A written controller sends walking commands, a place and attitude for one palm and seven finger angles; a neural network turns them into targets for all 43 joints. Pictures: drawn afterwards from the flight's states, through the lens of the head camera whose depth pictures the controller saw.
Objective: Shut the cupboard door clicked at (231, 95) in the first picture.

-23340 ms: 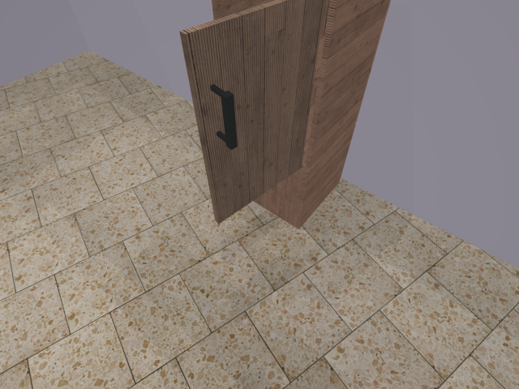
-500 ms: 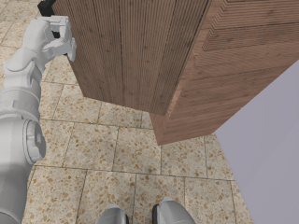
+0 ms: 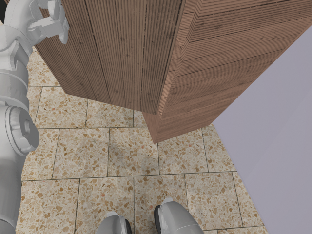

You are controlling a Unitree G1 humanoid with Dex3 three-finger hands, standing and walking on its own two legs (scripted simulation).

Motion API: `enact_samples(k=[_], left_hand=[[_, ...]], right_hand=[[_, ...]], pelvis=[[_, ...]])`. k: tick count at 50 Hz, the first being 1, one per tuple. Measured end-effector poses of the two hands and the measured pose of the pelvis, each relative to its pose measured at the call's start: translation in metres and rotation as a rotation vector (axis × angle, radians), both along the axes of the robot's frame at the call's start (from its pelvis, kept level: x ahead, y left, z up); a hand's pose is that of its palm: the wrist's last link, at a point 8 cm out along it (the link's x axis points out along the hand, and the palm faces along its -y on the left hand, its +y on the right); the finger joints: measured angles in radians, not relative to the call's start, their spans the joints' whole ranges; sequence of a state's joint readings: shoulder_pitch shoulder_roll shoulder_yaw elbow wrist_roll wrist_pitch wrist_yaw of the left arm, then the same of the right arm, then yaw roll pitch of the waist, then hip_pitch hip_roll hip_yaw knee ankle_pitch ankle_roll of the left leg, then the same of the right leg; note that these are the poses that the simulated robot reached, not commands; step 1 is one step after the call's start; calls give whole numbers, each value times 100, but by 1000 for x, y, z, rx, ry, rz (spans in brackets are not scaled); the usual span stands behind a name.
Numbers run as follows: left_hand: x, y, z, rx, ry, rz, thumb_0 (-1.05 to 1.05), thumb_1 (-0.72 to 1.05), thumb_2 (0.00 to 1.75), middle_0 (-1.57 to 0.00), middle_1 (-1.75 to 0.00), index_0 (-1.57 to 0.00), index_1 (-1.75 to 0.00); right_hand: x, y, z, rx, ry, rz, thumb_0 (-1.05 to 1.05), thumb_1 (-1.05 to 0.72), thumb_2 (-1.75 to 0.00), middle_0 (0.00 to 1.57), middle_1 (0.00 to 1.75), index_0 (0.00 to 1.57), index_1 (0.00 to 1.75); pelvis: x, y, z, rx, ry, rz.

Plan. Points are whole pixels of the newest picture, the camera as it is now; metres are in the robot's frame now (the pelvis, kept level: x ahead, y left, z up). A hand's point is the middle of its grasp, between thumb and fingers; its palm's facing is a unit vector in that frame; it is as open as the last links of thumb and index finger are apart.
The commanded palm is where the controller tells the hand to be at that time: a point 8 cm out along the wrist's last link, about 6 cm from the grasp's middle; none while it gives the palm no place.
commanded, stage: push the door shut along its arc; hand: left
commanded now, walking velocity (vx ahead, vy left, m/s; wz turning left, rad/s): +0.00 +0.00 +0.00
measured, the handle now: (14, 13) +0.62 +0.21 +0.12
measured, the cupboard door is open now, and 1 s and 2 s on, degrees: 58 52 52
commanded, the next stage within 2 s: pull the fist back off the door in 0.20 s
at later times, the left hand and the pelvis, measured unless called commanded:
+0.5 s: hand (71, 15) +0.59 +0.10 +0.13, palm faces +0.06 -1.00 +0.03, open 2.9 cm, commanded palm +0.56 +0.12 +0.12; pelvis -0.01 -0.02 -0.01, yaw +2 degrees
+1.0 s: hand (77, 47) +0.52 +0.09 +0.11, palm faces +0.03 -1.00 -0.01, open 3.1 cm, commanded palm +0.49 +0.13 +0.12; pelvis +0.00 -0.02 +0.02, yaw +1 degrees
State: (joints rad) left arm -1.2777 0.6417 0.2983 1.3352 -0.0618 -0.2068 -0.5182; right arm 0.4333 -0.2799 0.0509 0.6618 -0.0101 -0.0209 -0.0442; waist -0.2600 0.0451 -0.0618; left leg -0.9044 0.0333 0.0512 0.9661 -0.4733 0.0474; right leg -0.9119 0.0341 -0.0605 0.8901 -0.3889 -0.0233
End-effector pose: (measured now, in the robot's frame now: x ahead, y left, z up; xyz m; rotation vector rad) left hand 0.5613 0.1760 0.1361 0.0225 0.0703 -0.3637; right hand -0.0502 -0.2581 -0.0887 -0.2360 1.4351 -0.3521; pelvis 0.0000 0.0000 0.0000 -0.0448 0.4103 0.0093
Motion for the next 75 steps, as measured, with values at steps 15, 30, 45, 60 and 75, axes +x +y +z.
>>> enact_samples(k=[15,30,45,60,75], left_hand=[[4,-9,3,14,6,-21,0,90,95,-130,-150,-130,-150],[-6,-46,-6,68,-72,405,1,86,91,-130,-150,-130,-150],[-42,-39,7,52,-76,384,1,90,90,-130,-150,-130,-150],[-87,-38,-3,30,-133,349,1,90,90,-130,-150,-130,-150],[-113,-7,9,22,-158,390,1,90,90,-130,-150,-130,-150]], right_hand=[[1,-30,0,-55,42,45,0,-91,-90,20,30,21,30],[-16,6,-14,154,8,55,0,-91,-90,20,30,20,30],[-35,-2,6,158,11,-5,0,-91,-90,20,30,20,30],[62,-27,3,77,-188,118,0,-91,-90,20,30,20,30],[78,0,1,163,-261,83,1,-91,-90,20,30,20,30]], pelvis=[[-5,-14,-8,-8,24,31],[-13,-18,-7,4,33,24],[-5,-20,16,26,-61,-10],[-2,-14,20,29,-123,22],[7,-13,29,40,-162,-19]])
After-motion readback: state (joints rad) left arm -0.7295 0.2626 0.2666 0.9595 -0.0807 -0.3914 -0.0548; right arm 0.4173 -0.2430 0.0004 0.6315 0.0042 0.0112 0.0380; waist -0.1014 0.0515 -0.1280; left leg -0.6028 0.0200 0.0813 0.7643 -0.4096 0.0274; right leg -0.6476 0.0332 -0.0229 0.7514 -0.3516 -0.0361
